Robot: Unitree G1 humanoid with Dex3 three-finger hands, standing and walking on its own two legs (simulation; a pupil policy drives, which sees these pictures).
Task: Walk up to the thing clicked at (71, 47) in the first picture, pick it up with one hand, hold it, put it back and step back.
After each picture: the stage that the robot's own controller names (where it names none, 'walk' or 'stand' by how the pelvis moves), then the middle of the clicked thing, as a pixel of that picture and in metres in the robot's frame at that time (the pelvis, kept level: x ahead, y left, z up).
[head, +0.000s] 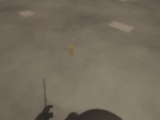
stand; (72, 51) +1.28 +0.46 -0.65
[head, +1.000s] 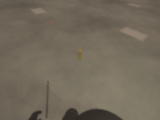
walk; (80, 54) +1.19 +0.22 -0.63
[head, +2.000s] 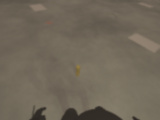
walk; (77, 70) +0.75 +0.17 -0.65
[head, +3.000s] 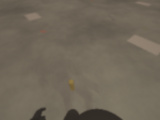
walk; (71, 85) +0.52 +0.25 -0.64
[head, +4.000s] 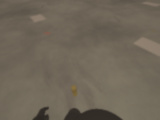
stand; (74, 91) +0.43 +0.23 -0.63
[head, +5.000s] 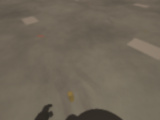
stand; (71, 96) +0.37 +0.24 -0.65
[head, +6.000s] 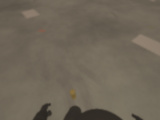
stand; (73, 94) +0.34 +0.21 -0.64
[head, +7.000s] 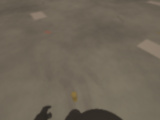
stand; (74, 97) +0.34 +0.20 -0.65
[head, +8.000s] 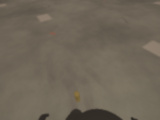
stand; (77, 97) +0.36 +0.18 -0.65
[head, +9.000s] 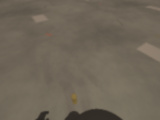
stand; (74, 99) +0.34 +0.19 -0.65
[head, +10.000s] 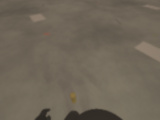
stand; (73, 98) +0.35 +0.20 -0.65
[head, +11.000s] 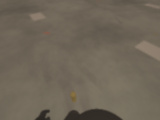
stand; (73, 97) +0.35 +0.20 -0.65
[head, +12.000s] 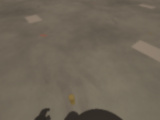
stand; (72, 99) +0.33 +0.21 -0.65
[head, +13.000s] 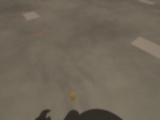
stand; (72, 96) +0.34 +0.21 -0.66
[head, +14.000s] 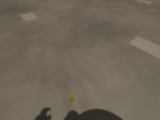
stand; (71, 97) +0.33 +0.22 -0.66
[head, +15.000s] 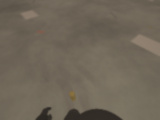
stand; (72, 96) +0.33 +0.21 -0.65
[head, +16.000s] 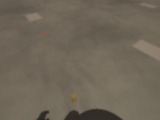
stand; (74, 98) +0.34 +0.18 -0.65
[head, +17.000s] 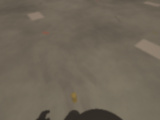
stand; (74, 98) +0.34 +0.18 -0.65
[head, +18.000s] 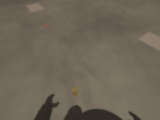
go down; (75, 92) +0.35 +0.18 -0.64
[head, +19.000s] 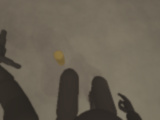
go down; (60, 59) +0.40 +0.28 -0.27
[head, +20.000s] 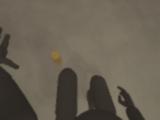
close in; (57, 59) +0.39 +0.29 -0.27
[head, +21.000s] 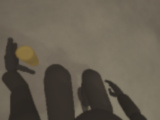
close in; (30, 58) +0.34 +0.35 -0.17
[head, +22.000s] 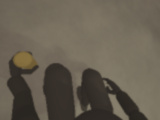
lift; (28, 62) +0.31 +0.34 -0.16
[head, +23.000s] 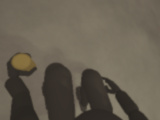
lift; (27, 64) +0.30 +0.35 -0.16
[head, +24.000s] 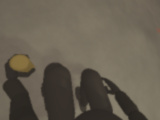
lift; (25, 65) +0.30 +0.35 -0.16
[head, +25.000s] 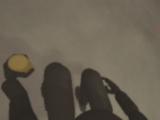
lift; (24, 65) +0.30 +0.35 -0.16
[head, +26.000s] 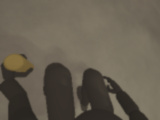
lift; (23, 65) +0.28 +0.37 -0.16
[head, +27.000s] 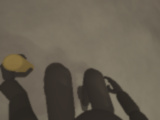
lift; (22, 65) +0.28 +0.37 -0.16
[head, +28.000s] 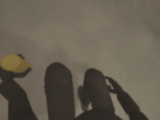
lift; (21, 65) +0.28 +0.38 -0.16
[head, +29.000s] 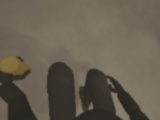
lift; (20, 68) +0.25 +0.39 -0.16
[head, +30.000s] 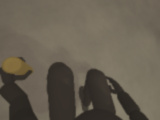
lift; (21, 68) +0.25 +0.38 -0.16
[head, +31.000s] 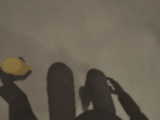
lift; (21, 68) +0.25 +0.39 -0.16
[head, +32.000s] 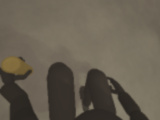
lift; (21, 68) +0.25 +0.39 -0.16
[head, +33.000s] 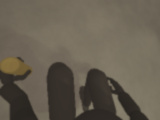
lift; (20, 68) +0.25 +0.39 -0.16
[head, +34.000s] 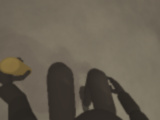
lift; (20, 69) +0.25 +0.39 -0.16
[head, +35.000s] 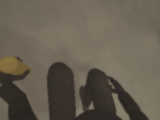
lift; (19, 68) +0.25 +0.40 -0.16
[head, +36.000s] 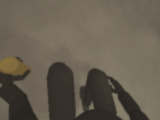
lift; (19, 68) +0.25 +0.40 -0.16
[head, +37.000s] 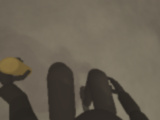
lift; (20, 69) +0.25 +0.40 -0.16
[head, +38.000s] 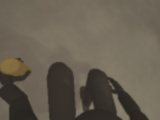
lift; (20, 69) +0.25 +0.39 -0.16
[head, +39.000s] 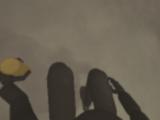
lift; (20, 69) +0.25 +0.39 -0.16
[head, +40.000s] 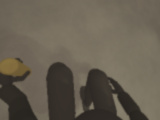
lift; (19, 69) +0.25 +0.39 -0.16
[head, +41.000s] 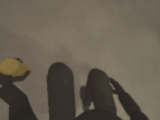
lift; (19, 69) +0.25 +0.40 -0.16
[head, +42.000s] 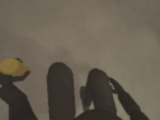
lift; (19, 69) +0.25 +0.40 -0.16
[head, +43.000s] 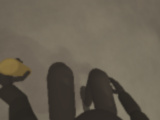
lift; (19, 69) +0.25 +0.40 -0.16
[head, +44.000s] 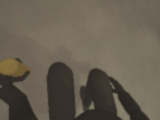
lift; (19, 69) +0.25 +0.40 -0.16
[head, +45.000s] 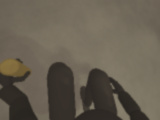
lift; (19, 70) +0.24 +0.39 -0.16
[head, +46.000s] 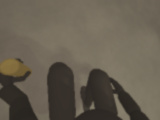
lift; (20, 70) +0.24 +0.39 -0.16
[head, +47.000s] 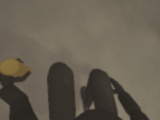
lift; (20, 70) +0.24 +0.40 -0.15
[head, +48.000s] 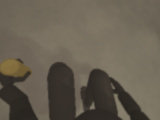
lift; (20, 70) +0.24 +0.39 -0.15
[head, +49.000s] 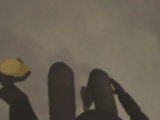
lift; (20, 70) +0.24 +0.40 -0.15
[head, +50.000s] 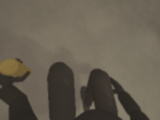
lift; (19, 70) +0.24 +0.40 -0.15
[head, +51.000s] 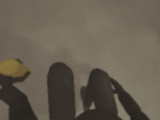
lift; (19, 70) +0.24 +0.40 -0.15
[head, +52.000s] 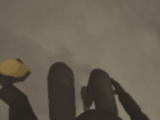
lift; (19, 70) +0.24 +0.40 -0.15
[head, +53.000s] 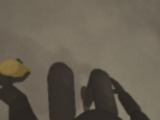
lift; (19, 70) +0.24 +0.40 -0.15
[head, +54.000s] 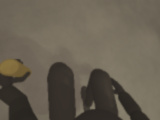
lift; (19, 70) +0.24 +0.40 -0.15
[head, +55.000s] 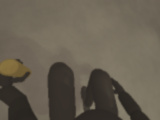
lift; (19, 70) +0.24 +0.40 -0.15
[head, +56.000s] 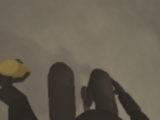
lift; (19, 70) +0.24 +0.40 -0.15
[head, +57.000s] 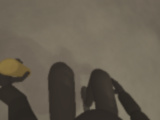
lift; (19, 70) +0.24 +0.40 -0.15
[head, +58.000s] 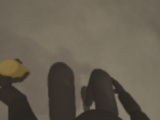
lift; (18, 70) +0.24 +0.40 -0.15
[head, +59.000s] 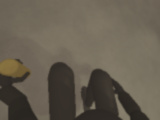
lift; (19, 70) +0.24 +0.40 -0.15
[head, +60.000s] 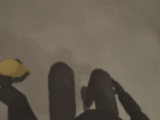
lift; (18, 70) +0.24 +0.40 -0.15
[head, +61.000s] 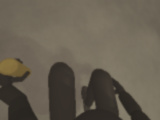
lift; (19, 70) +0.24 +0.40 -0.15
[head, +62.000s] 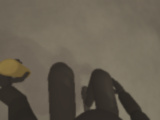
lift; (18, 70) +0.24 +0.40 -0.15
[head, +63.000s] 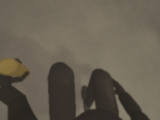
lift; (18, 70) +0.24 +0.40 -0.15
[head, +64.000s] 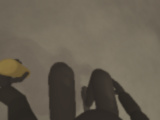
lift; (18, 70) +0.24 +0.40 -0.15
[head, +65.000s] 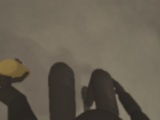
lift; (18, 70) +0.24 +0.40 -0.15
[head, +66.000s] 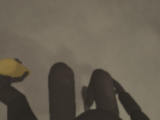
lift; (18, 70) +0.24 +0.41 -0.15
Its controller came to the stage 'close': yes
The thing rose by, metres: 0.00
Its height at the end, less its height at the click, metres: +0.00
